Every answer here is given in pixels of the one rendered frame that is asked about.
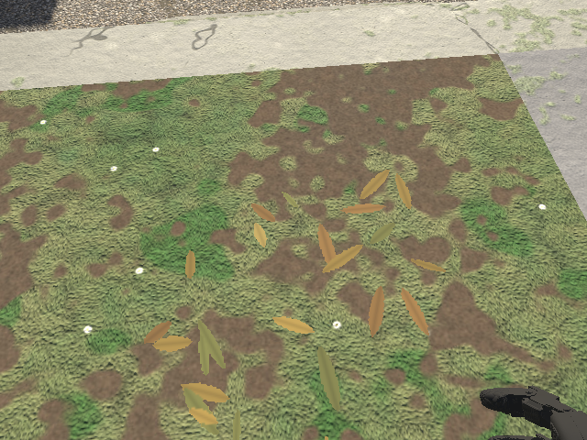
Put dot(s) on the right robot hand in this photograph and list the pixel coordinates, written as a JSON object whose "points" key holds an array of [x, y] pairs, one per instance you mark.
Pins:
{"points": [[538, 407]]}

